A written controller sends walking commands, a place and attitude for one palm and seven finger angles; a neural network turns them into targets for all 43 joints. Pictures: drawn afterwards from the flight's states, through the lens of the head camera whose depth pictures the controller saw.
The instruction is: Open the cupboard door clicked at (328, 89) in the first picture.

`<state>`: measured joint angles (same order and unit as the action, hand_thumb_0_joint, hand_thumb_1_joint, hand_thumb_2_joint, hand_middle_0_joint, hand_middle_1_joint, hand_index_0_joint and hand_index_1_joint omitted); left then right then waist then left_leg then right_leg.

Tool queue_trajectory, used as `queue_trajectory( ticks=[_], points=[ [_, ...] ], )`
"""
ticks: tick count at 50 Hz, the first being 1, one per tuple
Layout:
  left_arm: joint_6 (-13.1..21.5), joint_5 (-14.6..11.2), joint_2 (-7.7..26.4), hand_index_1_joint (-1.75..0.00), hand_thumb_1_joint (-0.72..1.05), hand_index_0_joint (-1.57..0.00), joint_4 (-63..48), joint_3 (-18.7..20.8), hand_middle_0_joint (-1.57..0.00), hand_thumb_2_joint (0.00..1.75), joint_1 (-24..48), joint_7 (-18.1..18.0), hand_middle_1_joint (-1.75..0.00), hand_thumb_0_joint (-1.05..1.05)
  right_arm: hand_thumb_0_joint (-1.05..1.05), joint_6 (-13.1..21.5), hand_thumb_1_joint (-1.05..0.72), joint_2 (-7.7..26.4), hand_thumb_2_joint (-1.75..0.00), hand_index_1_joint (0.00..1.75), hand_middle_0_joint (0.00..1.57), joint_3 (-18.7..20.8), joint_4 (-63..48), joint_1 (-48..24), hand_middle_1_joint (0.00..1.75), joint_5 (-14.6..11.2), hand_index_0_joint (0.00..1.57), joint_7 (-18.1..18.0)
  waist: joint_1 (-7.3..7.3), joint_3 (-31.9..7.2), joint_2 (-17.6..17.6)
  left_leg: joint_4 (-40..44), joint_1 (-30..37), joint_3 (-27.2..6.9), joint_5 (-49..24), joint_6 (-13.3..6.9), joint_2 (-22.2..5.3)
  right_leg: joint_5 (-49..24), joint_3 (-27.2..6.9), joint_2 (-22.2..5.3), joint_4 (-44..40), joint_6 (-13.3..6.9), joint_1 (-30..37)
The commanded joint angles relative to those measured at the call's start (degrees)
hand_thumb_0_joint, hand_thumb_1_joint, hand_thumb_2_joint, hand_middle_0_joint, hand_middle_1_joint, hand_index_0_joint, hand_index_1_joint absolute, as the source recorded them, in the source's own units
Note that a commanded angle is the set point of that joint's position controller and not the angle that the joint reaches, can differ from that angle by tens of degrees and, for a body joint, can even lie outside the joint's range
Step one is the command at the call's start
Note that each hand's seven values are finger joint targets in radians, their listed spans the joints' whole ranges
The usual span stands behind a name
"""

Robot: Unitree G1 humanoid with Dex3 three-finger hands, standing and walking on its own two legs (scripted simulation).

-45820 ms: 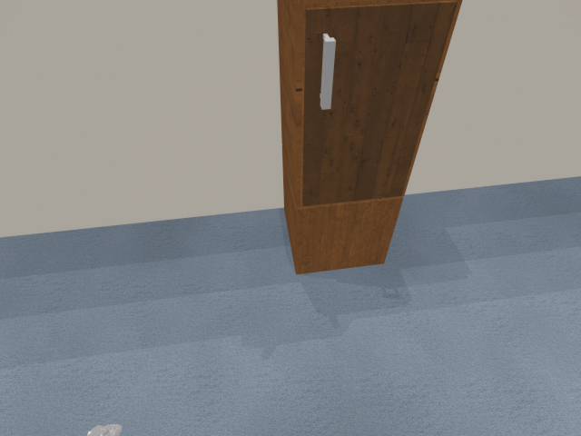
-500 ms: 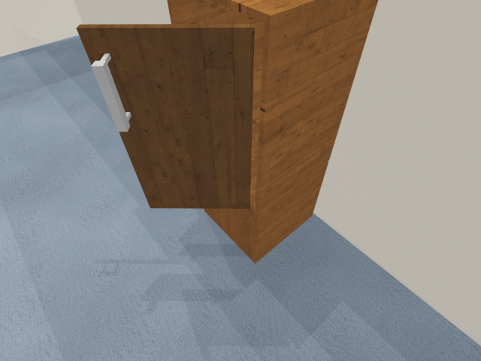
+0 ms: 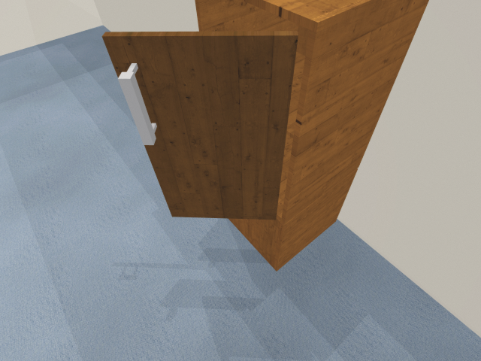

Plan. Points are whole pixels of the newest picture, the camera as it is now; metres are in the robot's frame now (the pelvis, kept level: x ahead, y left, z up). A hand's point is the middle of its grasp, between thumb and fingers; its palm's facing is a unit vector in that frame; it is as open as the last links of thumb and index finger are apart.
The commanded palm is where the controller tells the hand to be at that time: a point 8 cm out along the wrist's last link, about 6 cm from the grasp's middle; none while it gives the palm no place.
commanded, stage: come to a stop and stand still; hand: left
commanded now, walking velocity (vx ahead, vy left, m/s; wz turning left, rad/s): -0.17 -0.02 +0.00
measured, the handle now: (141, 106) +0.56 +0.23 +0.12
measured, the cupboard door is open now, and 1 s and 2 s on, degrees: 48 48 48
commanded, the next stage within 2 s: look again from close up in 0.76 s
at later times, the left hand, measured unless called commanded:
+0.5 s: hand out of the picture +0.03 +0.17 -0.17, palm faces +0.06 -0.97 -0.22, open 7.3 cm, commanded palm none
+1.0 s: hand out of the picture +0.00 +0.18 -0.17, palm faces +0.04 -0.98 -0.22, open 7.4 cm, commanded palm none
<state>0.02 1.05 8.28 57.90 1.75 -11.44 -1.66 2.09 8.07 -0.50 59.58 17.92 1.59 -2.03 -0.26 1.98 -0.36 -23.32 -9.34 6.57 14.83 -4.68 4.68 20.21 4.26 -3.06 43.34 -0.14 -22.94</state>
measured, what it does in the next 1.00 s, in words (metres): steps on the spot: right foot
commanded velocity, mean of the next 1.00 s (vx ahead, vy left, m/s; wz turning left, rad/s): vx -0.02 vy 0.02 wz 0.00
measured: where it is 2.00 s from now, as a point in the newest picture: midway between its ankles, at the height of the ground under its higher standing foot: outside the picture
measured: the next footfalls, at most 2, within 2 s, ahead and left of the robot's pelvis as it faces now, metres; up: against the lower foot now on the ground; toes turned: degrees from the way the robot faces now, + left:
right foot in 0.04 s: +0.07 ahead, -0.10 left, +0.00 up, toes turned -3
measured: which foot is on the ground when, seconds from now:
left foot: down 0.00-1.00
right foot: up 0.00-0.02, down 0.04-1.00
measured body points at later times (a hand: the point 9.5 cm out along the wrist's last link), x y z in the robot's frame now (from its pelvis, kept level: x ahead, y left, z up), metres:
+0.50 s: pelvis -0.01 -0.01 +0.00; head +0.01 -0.02 +0.45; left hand +0.03 +0.22 -0.15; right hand +0.01 -0.23 -0.16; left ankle -0.03 +0.08 -0.74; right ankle +0.03 -0.09 -0.74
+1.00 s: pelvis +0.00 +0.00 +0.00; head +0.00 -0.01 +0.45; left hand +0.00 +0.23 -0.15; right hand +0.00 -0.20 -0.17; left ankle -0.03 +0.08 -0.74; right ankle +0.03 -0.09 -0.74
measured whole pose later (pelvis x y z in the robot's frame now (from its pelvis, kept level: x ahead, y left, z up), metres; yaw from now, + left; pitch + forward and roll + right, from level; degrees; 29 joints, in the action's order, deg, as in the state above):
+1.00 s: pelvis +0.00 +0.00 +0.00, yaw +1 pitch -1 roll +1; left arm 1.7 0.2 7.7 62.7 -0.9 -17.7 -2.2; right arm 1.4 8.4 -1.7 61.5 19.2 0.8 -1.4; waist -0.3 0.2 -1.9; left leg -25.2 -8.1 7.1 16.6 -3.7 2.3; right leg 12.6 4.8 -1.0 28.3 -1.9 -14.9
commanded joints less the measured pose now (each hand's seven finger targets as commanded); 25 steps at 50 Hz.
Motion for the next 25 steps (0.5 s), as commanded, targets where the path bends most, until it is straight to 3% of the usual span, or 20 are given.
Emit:
queue_trajectory(
  ticks=[1, 2, 3, 4, 5, 7, 9, 11, 13, 14, 15, 18, 19, 21, 24, 25],
  points=[
    [1.34, 0.20, 4.79, -0.30, 0.90, -0.20, -0.72, 0.28, -0.20, 0.90, -7.73, -0.68, -0.30, 0.00, 0.00, 0.61, -0.90, 6.70, -0.90, 0.30, 0.20, 1.97, -1.41, 3.14, 0.30, -0.90, 0.20, -0.39, 2.35, -4.18, 2.25, -3.50, 0.45, -8.83, -32.73, -0.70, -14.40, -19.81, -4.89, -2.28, -19.14, -0.18, 13.32],
    [1.68, 0.14, 6.98, -0.30, 0.90, -0.20, -0.40, 0.49, -0.20, 0.90, -8.56, -0.93, -0.30, 0.00, 0.00, 0.43, -0.90, 5.57, -0.90, 0.30, 0.20, 2.01, -1.70, 3.60, 0.30, -1.26, 0.20, -0.32, 1.56, -5.35, 5.86, -5.27, -4.77, -7.41, -20.25, 1.77, -10.84, -36.19, -12.63, -7.37, -16.16, -3.09, 17.69],
    [1.68, -0.05, 8.59, -0.30, 0.90, -0.20, -0.50, 0.41, -0.20, 0.90, -7.55, -0.87, -0.30, 0.00, 0.00, -0.11, -0.90, 4.74, -0.90, 0.30, 0.20, 2.01, -1.56, 4.64, 0.30, -1.48, 0.20, -0.20, 0.27, -4.79, 6.42, -4.66, -7.61, -6.28, -6.08, 3.38, -7.96, -45.50, -15.72, -13.31, -14.03, -7.21, 17.36],
    [1.52, -0.11, 9.29, -0.30, 0.90, -0.20, -0.88, 0.38, -0.20, 0.90, -6.92, -0.93, -0.30, 0.00, 0.00, -0.71, -0.90, 3.21, -0.90, 0.30, 0.20, 1.94, -0.97, 5.23, 0.30, -1.25, 0.20, 0.02, -0.02, -3.52, 6.19, -5.01, -7.98, -6.01, 0.88, 3.99, -6.28, -50.41, -15.69, -15.63, -14.55, -9.05, 16.49],
    [1.61, -0.29, 9.24, -0.30, 0.90, -0.20, -0.93, 0.53, -0.20, 0.90, -6.51, -1.12, -0.30, 0.00, 0.00, -1.56, -0.90, 2.66, -0.90, 0.30, 0.20, 1.92, -0.32, 5.46, 0.30, -1.27, 0.20, -0.04, -0.45, -5.15, 12.01, -7.54, -6.28, -4.96, 4.22, 4.55, -6.30, -49.45, -16.14, -15.17, -16.05, -10.02, 16.11],
    [1.23, -0.15, 8.37, -0.30, 0.90, -0.20, -1.93, 0.35, -0.20, 0.90, -4.28, -1.21, -0.30, 0.00, 0.00, -2.25, -0.90, 2.73, -0.90, 0.30, 0.20, 2.13, -0.09, 4.44, 0.30, -1.20, 0.20, -0.01, -0.04, -3.84, 13.76, -10.53, -6.24, -4.95, 9.86, 4.93, -5.98, -43.22, -14.75, -14.22, -18.90, -10.73, 13.17],
    [0.83, -0.07, 8.44, -0.30, 0.90, -0.20, -2.72, 0.82, -0.20, 0.90, -2.42, -1.33, -0.30, 0.00, 0.00, -2.54, -0.90, 1.97, -0.90, 0.30, 0.20, 2.17, 0.38, 4.34, 0.30, -1.13, 0.20, 0.07, -0.54, -3.39, 9.38, -8.17, -5.33, -4.45, 7.36, 5.13, -6.61, -38.18, -13.66, -13.16, -18.64, -10.63, 12.14],
    [0.39, -0.44, 8.90, -0.30, 0.90, -0.20, -3.45, 1.28, -0.20, 0.90, -1.25, -1.18, -0.30, 0.00, 0.00, -2.38, -0.90, 2.26, -0.90, 0.30, 0.20, 2.16, 0.95, 5.54, 0.30, -0.97, 0.20, 0.17, -0.89, -3.90, 5.14, -2.13, -1.79, -4.70, -2.26, 4.83, -7.82, -30.08, -12.10, -10.99, -16.93, -8.18, 9.84],
    [-0.32, -0.56, 7.55, -0.30, 0.90, -0.20, -4.01, 1.35, -0.20, 0.90, -1.13, -0.95, -0.30, 0.00, 0.00, -2.16, -0.90, 4.08, -0.90, 0.30, 0.20, 2.54, 0.24, 3.57, 0.30, -0.45, 0.20, 0.10, 0.23, -2.48, -3.21, -0.25, -1.24, -7.57, -10.91, 3.07, -11.77, -20.22, -8.68, -6.07, -15.20, -5.11, 6.84],
    [-0.62, -0.48, 6.74, -0.30, 0.90, -0.20, -4.10, 1.23, -0.20, 0.90, -0.64, -0.91, -0.30, 0.00, 0.00, -2.04, -0.90, 4.31, -0.90, 0.30, 0.20, 2.43, -0.18, 2.33, 0.30, -0.32, 0.20, 0.07, 0.72, -0.36, -6.55, 2.68, -4.28, -9.65, -12.66, 1.61, -13.92, -15.38, -6.28, -3.86, -14.12, -3.68, 7.87],
    [-0.80, -0.40, 6.11, -0.30, 0.90, -0.20, -4.00, 1.06, -0.20, 0.90, -1.22, -0.82, -0.30, 0.00, 0.00, -1.94, -0.90, 5.09, -0.90, 0.30, 0.20, 2.45, -0.82, 1.04, 0.30, -0.25, 0.20, -0.02, 1.38, -0.05, -7.80, 4.13, -5.48, -10.61, -14.22, 0.47, -15.06, -12.21, -4.93, -2.61, -12.87, -2.98, 8.87],
    [-0.82, -0.05, 5.43, -0.30, 0.90, -0.20, -2.98, 0.68, -0.20, 0.90, -2.93, -0.54, -0.30, 0.00, 0.00, -1.74, -0.90, 5.54, -0.90, 0.30, 0.20, 2.49, -1.83, -0.27, 0.30, -0.31, 0.20, -0.18, 1.93, -0.25, -5.36, 4.17, -6.56, -9.89, -9.97, 0.04, -14.47, -9.96, -5.42, -2.42, -14.28, -2.75, 10.38],
    [-0.70, 0.04, 5.37, -0.30, 0.90, -0.20, -2.75, 0.56, -0.20, 0.90, -3.48, -0.51, -0.30, 0.00, 0.00, -1.74, -0.90, 5.21, -0.90, 0.30, 0.20, 2.47, -2.06, -0.23, 0.30, -0.41, 0.20, -0.17, 1.99, -0.60, -2.80, 3.96, -6.23, -9.21, -7.39, 0.38, -13.87, -10.97, -6.21, -2.88, -15.67, -2.90, 10.89],
    [-0.31, -0.01, 5.59, -0.30, 0.90, -0.20, -2.23, 0.32, -0.20, 0.90, -3.95, -0.45, -0.30, 0.00, 0.00, -1.69, -0.90, 4.97, -0.90, 0.30, 0.20, 2.23, -1.96, 0.74, 0.30, -0.49, 0.20, -0.07, 1.17, -1.12, 0.64, 3.11, -6.29, -8.13, -1.79, 1.45, -12.09, -12.06, -8.81, -4.63, -18.44, -3.47, 11.14],
    [0.02, -0.09, 5.72, -0.30, 0.90, -0.20, -1.55, -0.15, -0.20, 0.90, -3.63, -0.37, -0.30, 0.00, 0.00, -2.06, -0.90, 4.12, -0.90, 0.30, 0.20, 1.84, -1.15, 2.07, 0.30, -0.55, 0.20, 0.15, 0.04, 0.72, 4.40, 3.41, -4.55, -7.39, 3.62, 2.20, -10.41, -4.76, -11.39, -5.69, -23.14, -4.13, 7.87],
    [0.07, -0.17, 5.59, -0.30, 0.90, -0.20, -1.33, -0.36, -0.20, 0.90, -3.81, -0.32, -0.30, 0.00, 0.00, -1.99, -0.90, 4.35, -0.90, 0.30, 0.20, 1.71, -0.73, 2.50, 0.30, -0.48, 0.20, 0.26, -0.08, 1.45, 3.87, 3.69, -4.14, -7.42, 3.71, 2.14, -10.24, -2.93, -11.27, -5.43, -23.78, -3.94, 6.73]
  ],
)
